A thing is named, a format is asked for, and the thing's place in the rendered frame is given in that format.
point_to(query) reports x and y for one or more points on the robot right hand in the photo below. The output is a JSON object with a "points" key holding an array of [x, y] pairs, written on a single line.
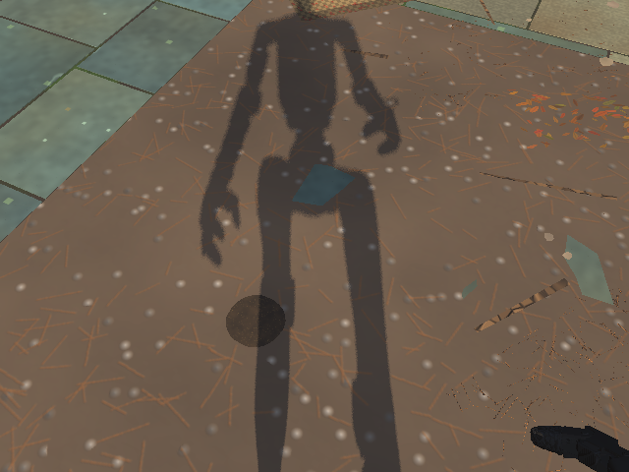
{"points": [[590, 446]]}

